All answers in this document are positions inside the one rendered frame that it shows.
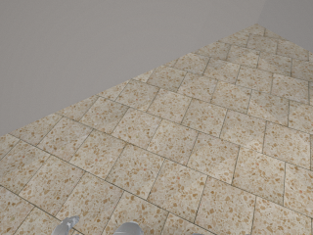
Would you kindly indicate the left robot hand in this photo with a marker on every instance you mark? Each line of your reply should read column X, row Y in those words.
column 66, row 225

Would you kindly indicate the left robot thigh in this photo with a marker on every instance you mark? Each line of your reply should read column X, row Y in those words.
column 129, row 228

